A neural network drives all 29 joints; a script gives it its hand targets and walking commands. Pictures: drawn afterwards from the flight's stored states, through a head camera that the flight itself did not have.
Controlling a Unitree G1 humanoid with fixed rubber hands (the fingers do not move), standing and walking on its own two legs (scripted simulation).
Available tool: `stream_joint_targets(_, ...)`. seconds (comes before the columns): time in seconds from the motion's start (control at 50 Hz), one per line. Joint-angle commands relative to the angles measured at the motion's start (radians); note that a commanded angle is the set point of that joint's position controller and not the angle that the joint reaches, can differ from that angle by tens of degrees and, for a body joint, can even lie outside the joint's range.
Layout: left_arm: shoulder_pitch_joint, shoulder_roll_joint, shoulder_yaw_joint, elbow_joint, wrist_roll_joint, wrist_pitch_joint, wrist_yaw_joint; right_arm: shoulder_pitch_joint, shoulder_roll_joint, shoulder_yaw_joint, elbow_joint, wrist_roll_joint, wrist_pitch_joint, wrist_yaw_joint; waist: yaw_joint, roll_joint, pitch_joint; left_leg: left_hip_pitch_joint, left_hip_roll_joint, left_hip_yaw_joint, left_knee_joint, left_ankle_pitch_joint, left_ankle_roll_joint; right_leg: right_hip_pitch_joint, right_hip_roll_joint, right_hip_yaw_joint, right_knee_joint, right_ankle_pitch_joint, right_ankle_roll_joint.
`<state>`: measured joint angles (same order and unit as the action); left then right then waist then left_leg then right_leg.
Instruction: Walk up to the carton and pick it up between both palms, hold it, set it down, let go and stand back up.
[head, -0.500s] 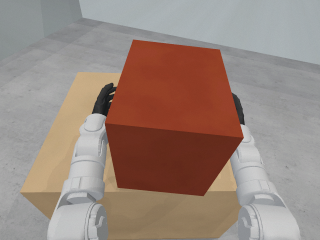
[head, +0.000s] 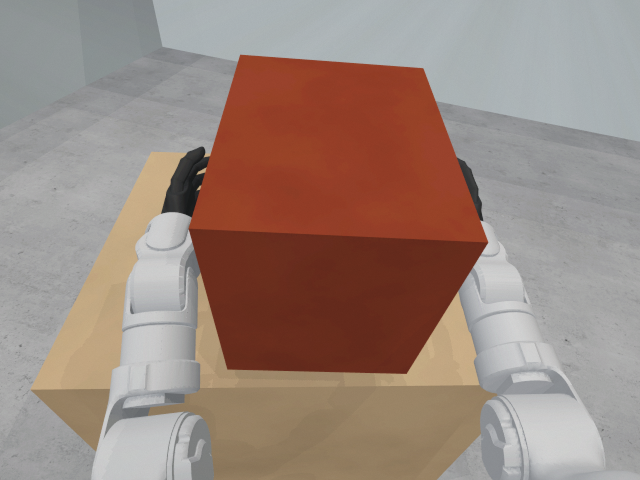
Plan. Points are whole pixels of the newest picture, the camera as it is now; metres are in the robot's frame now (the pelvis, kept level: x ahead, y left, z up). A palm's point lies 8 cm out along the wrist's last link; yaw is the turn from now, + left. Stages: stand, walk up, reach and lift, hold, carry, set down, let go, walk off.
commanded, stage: reach and lift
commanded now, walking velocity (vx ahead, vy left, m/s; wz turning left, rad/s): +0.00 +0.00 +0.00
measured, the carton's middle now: (325, 218) +0.41 -0.04 +0.12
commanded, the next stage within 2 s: hold in 1.58 s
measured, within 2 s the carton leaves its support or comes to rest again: neither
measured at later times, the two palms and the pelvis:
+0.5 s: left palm (170, 194) +0.37 +0.14 +0.20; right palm (467, 200) +0.36 -0.20 +0.19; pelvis -0.01 +0.00 +0.00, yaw -1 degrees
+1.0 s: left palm (161, 178) +0.36 +0.15 +0.23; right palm (471, 177) +0.36 -0.19 +0.22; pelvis -0.01 +0.00 +0.00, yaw -1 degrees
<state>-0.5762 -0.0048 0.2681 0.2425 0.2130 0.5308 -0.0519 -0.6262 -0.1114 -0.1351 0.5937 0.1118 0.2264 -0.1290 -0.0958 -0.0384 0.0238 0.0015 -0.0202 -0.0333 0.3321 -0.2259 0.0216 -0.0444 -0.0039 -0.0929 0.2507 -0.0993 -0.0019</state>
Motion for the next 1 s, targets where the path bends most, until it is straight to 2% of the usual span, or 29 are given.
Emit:
stream_joint_targets(0.0, -0.557, -0.493, -0.421, -0.103, -0.086, 0.007, -0.117, -0.684, 0.542, 0.369, -0.313, 0.061, -0.049, 0.114, 0.000, 0.049, -0.352, -0.127, -0.032, 0.025, -0.053, 0.280, -0.066, 0.297, 0.039, 0.014, 0.056, 0.267, 0.041)
stream_joint_targets(0.1, -0.590, -0.503, -0.432, -0.112, -0.103, 0.028, -0.107, -0.730, 0.540, 0.360, -0.328, 0.067, -0.027, 0.123, 0.000, 0.040, -0.379, -0.120, -0.026, 0.024, -0.054, 0.273, -0.064, 0.282, 0.047, 0.014, 0.051, 0.230, 0.034)
stream_joint_targets(0.22, -0.621, -0.487, -0.371, -0.048, -0.086, 0.061, -0.114, -0.771, 0.529, 0.315, -0.267, 0.053, 0.001, 0.139, 0.017, 0.022, -0.336, -0.163, -0.019, 0.034, -0.091, 0.170, -0.043, 0.270, 0.045, 0.017, 0.034, 0.120, 0.028)
stream_joint_targets(0.32, -0.646, -0.492, -0.379, -0.059, -0.092, 0.078, -0.106, -0.794, 0.523, 0.309, -0.251, 0.070, 0.014, 0.141, 0.008, 0.045, -0.362, -0.128, -0.018, 0.032, -0.069, 0.242, -0.058, 0.266, 0.053, 0.015, 0.036, 0.145, 0.026)
stream_joint_targets(0.44, -0.654, -0.486, -0.374, -0.074, -0.097, 0.101, -0.106, -0.816, 0.525, 0.321, -0.257, 0.096, 0.035, 0.139, 0.007, 0.039, -0.377, -0.126, -0.023, 0.030, -0.063, 0.267, -0.057, 0.289, 0.054, 0.021, 0.038, 0.182, 0.029)
stream_joint_targets(0.56, -0.676, -0.473, -0.372, -0.106, -0.101, 0.122, -0.108, -0.838, 0.547, 0.348, -0.281, 0.124, 0.063, 0.128, 0.011, 0.031, -0.386, -0.151, -0.030, 0.032, -0.062, 0.258, -0.050, 0.317, 0.050, 0.029, 0.045, 0.219, 0.034)
stream_joint_targets(0.8, -0.740, -0.454, -0.338, -0.075, -0.097, 0.154, -0.123, -0.886, 0.559, 0.324, -0.248, 0.133, 0.112, 0.122, 0.011, 0.032, -0.372, -0.193, -0.032, 0.035, -0.086, 0.171, -0.039, 0.319, 0.042, 0.038, 0.042, 0.177, 0.035)
stream_joint_targets(0.88, -0.740, -0.456, -0.336, -0.071, -0.099, 0.156, -0.122, -0.895, 0.560, 0.330, -0.246, 0.144, 0.122, 0.121, 0.012, 0.031, -0.390, -0.181, -0.031, 0.033, -0.076, 0.214, -0.044, 0.330, 0.048, 0.038, 0.047, 0.211, 0.035)
stream_joint_targets(0.98, -0.772, -0.459, -0.332, -0.061, -0.104, 0.161, -0.125, -0.916, 0.554, 0.315, -0.223, 0.149, 0.133, 0.123, 0.008, 0.042, -0.382, -0.185, -0.027, 0.030, -0.080, 0.206, -0.048, 0.316, 0.050, 0.037, 0.044, 0.184, 0.031)
